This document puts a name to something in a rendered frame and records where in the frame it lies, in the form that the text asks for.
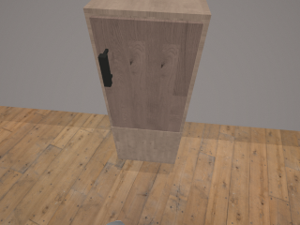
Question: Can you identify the handle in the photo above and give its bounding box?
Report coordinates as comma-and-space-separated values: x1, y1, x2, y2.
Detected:
97, 49, 113, 87

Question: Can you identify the cupboard door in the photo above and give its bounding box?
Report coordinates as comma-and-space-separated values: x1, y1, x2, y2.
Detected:
89, 15, 203, 133

